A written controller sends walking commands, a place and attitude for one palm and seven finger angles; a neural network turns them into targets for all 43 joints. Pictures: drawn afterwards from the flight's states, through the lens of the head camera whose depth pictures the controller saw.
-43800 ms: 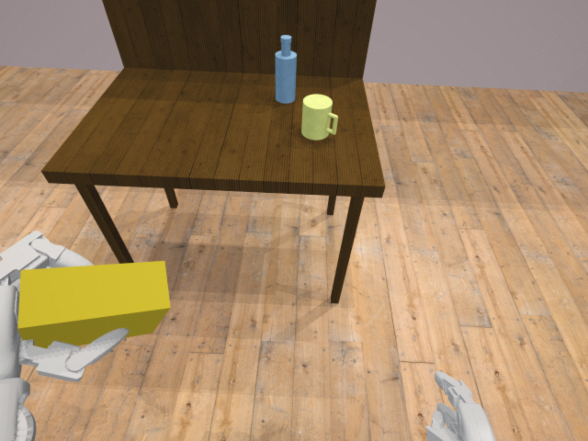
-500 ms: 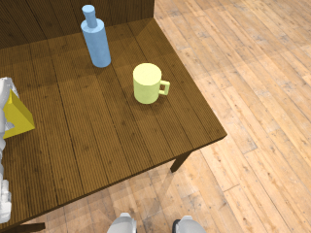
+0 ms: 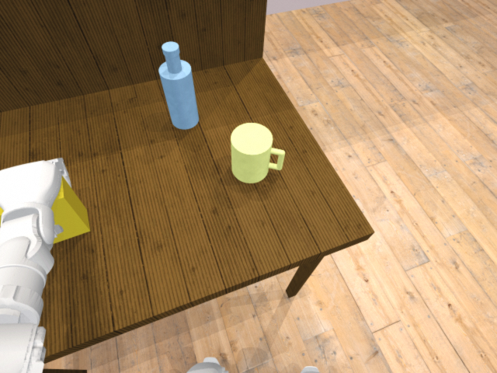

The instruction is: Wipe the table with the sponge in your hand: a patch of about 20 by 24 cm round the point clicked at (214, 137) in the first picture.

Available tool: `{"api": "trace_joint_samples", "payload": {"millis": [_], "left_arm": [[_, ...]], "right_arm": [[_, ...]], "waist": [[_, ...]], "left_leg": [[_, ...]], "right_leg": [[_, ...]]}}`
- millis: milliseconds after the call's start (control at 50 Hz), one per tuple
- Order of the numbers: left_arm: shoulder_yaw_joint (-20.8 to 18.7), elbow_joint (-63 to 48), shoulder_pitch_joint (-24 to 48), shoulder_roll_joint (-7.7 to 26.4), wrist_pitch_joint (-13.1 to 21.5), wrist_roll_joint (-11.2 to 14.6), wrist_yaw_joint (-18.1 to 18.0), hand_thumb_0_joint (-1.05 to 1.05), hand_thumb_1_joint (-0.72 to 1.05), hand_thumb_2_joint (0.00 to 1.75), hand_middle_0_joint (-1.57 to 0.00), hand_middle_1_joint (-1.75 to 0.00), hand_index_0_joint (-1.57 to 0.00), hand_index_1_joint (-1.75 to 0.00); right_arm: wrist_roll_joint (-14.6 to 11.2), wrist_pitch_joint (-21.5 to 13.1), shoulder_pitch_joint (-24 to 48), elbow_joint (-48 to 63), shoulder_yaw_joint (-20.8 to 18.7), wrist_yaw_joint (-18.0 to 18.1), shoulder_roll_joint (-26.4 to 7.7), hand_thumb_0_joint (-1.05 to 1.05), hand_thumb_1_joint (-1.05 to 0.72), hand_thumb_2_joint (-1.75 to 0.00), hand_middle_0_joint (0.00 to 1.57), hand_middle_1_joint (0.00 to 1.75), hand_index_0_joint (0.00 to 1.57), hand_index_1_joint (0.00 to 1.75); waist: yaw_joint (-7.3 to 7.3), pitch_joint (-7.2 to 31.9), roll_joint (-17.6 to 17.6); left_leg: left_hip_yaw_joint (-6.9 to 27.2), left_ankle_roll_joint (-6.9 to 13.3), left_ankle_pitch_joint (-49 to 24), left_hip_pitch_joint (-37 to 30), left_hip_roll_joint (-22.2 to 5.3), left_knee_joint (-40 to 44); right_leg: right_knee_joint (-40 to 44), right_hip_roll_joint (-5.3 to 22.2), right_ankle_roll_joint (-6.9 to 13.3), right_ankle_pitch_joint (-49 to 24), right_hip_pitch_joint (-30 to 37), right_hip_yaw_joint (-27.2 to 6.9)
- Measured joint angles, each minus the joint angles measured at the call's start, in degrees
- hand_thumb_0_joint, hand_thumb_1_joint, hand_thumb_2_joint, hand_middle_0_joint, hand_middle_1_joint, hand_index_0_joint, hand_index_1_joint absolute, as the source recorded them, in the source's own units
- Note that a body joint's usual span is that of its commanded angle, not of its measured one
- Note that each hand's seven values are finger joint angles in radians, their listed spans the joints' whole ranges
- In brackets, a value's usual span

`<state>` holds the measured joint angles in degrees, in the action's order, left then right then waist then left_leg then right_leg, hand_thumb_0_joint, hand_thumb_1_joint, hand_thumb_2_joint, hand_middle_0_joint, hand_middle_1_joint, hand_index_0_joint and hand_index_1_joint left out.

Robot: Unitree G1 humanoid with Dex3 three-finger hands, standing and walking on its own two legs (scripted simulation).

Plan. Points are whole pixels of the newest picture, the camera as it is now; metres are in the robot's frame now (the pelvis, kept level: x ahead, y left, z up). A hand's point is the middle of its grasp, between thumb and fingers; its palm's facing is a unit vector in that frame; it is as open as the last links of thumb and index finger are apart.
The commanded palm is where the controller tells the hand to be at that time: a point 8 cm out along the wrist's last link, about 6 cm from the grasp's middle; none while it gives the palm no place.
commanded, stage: wipe back along the first lane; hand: left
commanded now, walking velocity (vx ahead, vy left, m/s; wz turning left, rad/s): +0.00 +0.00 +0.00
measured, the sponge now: (51, 220) +0.35 +0.38 -0.04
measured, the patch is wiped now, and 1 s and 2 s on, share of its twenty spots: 1.00 1.00 1.00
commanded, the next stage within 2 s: lift the sponge slowly off the table in 0.98 s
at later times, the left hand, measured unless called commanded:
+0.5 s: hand (42, 234) +0.31 +0.36 +0.00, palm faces -0.11 +0.00 -0.99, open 9.7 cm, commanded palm +0.28 +0.33 +0.03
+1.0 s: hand (50, 263) +0.26 +0.32 +0.00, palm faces -0.10 +0.00 -0.99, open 9.7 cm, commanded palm +0.24 +0.30 +0.03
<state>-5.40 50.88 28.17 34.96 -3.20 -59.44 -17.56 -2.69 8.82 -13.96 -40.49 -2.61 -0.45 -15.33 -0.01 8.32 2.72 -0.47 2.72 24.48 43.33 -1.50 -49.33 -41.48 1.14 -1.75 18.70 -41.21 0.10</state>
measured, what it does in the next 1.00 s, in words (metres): stands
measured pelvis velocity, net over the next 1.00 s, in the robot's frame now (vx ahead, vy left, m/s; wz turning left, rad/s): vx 0.01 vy -0.03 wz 0.03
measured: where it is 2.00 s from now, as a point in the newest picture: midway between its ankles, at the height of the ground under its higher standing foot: outside the picture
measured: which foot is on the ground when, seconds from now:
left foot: down 0.00-1.00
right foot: down 0.00-1.00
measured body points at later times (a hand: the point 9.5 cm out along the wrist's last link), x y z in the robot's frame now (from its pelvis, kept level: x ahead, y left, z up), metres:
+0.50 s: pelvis +0.01 -0.01 +0.01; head +0.07 +0.00 +0.45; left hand +0.31 +0.35 +0.06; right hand +0.16 -0.27 -0.11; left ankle -0.02 +0.08 -0.70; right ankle +0.01 -0.18 -0.70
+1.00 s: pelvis +0.01 -0.03 +0.01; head +0.07 -0.04 +0.46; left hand +0.27 +0.32 +0.06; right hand +0.18 -0.27 -0.11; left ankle -0.02 +0.08 -0.70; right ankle +0.01 -0.18 -0.70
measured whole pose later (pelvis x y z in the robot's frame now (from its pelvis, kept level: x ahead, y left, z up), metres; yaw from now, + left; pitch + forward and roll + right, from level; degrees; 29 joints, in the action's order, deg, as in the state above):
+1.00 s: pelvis +0.01 -0.03 +0.01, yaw +2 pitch +13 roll -2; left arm -4.7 24.9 1.2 27.7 -8.5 -56.6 -18.0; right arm -2.3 4.1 -9.7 -38.4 -2.3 1.5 -14.8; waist 2.8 7.7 3.6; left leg 0.7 0.4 24.1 34.1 -1.8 -45.2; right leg -40.7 0.9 -1.7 20.3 -33.2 1.2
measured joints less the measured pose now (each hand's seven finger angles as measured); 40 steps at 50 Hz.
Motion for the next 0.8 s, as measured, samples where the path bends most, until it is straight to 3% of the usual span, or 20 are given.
{"api": "trace_joint_samples", "payload": {"millis": [360,800], "left_arm": [[0.25,-12.39,-11.64,-3.45,-3.37,1.73,0.62,-0.01,-0.46,1.12,-0.74,-1.44,-0.72,-1.46],[1.22,-22.48,-22.04,-6.29,-5.34,2.26,0.07,-0.01,-0.46,1.12,-0.73,-1.45,-0.72,-1.47]], "right_arm": [[-0.21,-1.86,2.59,1.98,0.43,0.7,-0.02,0.01,-0.9,-0.9,0.2,0.3,0.2,0.3],[0.24,-3.94,3.68,2.31,0.19,1.65,0.19,0.01,-0.9,-0.9,0.2,0.3,0.2,0.3]], "waist": [[1.15,-0.58,-0.27],[2.58,-1.01,0.72]], "left_leg": [[0.34,-0.49,-0.46,-5.67,0.28,2.84],[1.19,-1.7,-0.41,-7.94,0.02,3.41]], "right_leg": [[2.02,0.29,-0.38,0.11,5.46,0.37],[1.09,0.07,-0.26,1.2,7.28,1.16]]}}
